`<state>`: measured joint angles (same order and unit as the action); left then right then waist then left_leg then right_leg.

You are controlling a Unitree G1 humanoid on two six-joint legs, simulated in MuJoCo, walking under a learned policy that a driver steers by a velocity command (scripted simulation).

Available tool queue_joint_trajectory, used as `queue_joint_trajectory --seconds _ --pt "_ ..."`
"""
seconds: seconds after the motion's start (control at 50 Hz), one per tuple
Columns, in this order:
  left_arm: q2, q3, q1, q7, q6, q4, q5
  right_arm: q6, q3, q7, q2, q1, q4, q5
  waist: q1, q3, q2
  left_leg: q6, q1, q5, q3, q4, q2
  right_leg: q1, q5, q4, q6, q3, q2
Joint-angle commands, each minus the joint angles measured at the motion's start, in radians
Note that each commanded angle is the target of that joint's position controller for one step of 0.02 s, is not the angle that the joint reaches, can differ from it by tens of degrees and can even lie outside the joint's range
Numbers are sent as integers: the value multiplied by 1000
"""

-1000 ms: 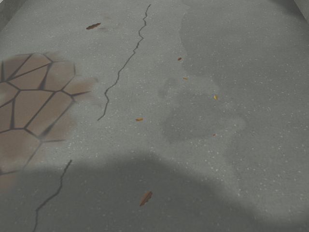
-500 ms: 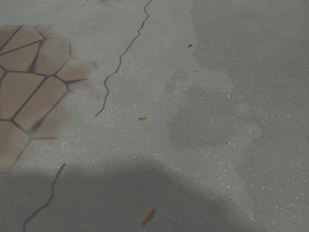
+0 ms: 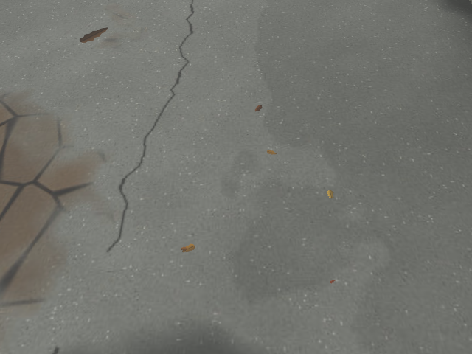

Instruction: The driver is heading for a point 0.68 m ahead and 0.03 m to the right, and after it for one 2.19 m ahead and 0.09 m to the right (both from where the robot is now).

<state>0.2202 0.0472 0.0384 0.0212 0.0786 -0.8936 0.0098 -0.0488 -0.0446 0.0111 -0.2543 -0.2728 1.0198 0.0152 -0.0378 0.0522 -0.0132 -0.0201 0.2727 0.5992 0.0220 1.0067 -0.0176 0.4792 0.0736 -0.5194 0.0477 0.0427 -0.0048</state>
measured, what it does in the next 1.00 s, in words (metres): walks ahead: left foot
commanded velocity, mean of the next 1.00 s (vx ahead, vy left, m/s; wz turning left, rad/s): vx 0.16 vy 0.00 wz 0.00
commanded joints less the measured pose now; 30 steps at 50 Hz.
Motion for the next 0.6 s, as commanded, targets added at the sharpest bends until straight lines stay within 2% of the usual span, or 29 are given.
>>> queue_joint_trajectory --seconds 0.02,0.04,0.08,0.12,0.16,0.18,0.2,0.22,0.24,0.26,0.28,0.3,0.32,0.34,0.4,0.48,0.54,0.56,0.6 --pt "111 15 48 -14 -12 25 4 31 -25 22 -94 -33 -34 1 33 -195 75 -17 235 -31 42 114 94 -328 -208 193 198 -325 -286" --pt "111 14 9 -17 -15 26 16 48 -25 30 -78 -44 -33 -5 5 -169 108 -18 150 -75 38 33 109 -216 -118 232 174 -283 -254" --pt "112 16 -16 -21 -22 21 29 62 -18 40 -42 -69 -18 -12 -16 -156 145 -16 37 -110 -1 -117 90 -114 -60 265 165 -209 -207" --pt "116 16 -1 -28 -26 11 22 67 -16 42 -38 -68 -8 -16 -12 -181 145 -9 -32 -207 -15 -237 80 -108 24 278 167 -195 -201" --pt "122 15 -12 -34 -37 4 3 71 -17 35 -40 -71 5 -23 -29 -174 134 6 -122 -360 -39 -370 66 -66 241 290 139 -179 -186" --pt "117 13 -8 -36 -43 -3 -6 74 -18 30 -43 -65 9 -32 -32 -153 128 20 -160 -401 -53 -424 55 -33 371 295 108 -169 -168" --pt "99 7 14 -37 -47 -17 -8 75 -18 27 -49 -52 5 -45 -29 -119 112 37 -170 -411 -42 -473 65 -9 476 297 64 -162 -145" --pt "91 4 37 -37 -51 -28 -4 74 -18 28 -72 -30 -10 -50 -14 -63 77 62 -132 -369 12 -558 112 -5 513 270 20 -147 -117" --pt "98 11 74 -41 -55 -30 -3 72 -29 34 -135 2 -15 -36 39 -14 -20 91 -10 -193 38 -597 134 -53 457 236 -14 -89 -59" --pt "93 9 69 -47 -58 -32 0 62 -27 32 -114 24 -7 -27 43 8 -83 90 123 -52 47 -652 124 -175 350 185 -31 -50 -30" --pt "90 9 75 -51 -58 -36 1 49 -19 31 -83 45 -5 -30 53 11 -114 70 170 -41 49 -689 122 -249 264 141 -28 -44 -28" --pt "84 9 90 -54 -58 -45 2 38 -17 30 -73 65 -3 -31 64 4 -130 50 176 -82 47 -699 120 -288 204 115 -21 -38 -28" --pt "89 11 103 -55 -59 -55 5 29 -16 28 -68 76 -3 -29 66 -1 -125 37 160 -128 41 -691 115 -296 165 105 -14 -34 -28" --pt "94 12 111 -54 -59 -64 6 22 -14 27 -60 65 1 -27 60 -12 -92 32 128 -178 34 -676 110 -290 144 103 -6 -38 -33" --pt "83 11 102 -48 -56 -78 0 15 -14 27 -68 24 18 -19 40 -39 -32 38 43 -324 16 -625 98 -276 62 98 2 -40 -39" --pt "88 12 101 -45 -57 -95 -6 19 -12 26 -67 5 28 -17 29 -78 -1 44 -12 -457 1 -590 90 -302 -58 71 0 -36 -42" --pt "91 12 108 -48 -63 -109 -9 24 -10 26 -65 4 32 -16 29 -84 11 44 -27 -506 -6 -580 85 -316 -100 57 0 -36 -44" --pt "85 11 125 -49 -66 -123 -10 27 -10 26 -61 -18 44 -14 27 -105 8 50 -40 -418 -13 -589 78 -323 -10 47 1 -18 -29" --pt "93 17 128 -50 -71 -132 -22 34 -22 27 -89 -23 45 -1 27 -49 -31 97 -4 -112 19 -615 87 -251 319 -7 8 23 12"
Velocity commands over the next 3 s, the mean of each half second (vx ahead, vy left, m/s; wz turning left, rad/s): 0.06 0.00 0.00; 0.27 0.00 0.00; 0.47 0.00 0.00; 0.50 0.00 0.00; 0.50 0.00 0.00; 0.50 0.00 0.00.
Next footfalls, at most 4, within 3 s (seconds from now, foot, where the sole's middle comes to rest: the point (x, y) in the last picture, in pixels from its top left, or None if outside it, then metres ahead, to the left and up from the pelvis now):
0.22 left None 0.10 0.14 -0.76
1.26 left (200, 316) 0.55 0.14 -0.76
1.82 right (275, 216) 0.87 -0.10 -0.76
2.36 left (202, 146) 1.19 0.14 -0.76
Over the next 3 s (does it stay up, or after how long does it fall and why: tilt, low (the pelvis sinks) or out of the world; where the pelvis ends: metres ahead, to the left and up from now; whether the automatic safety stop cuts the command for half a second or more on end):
stays up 1.38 -0.01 0.00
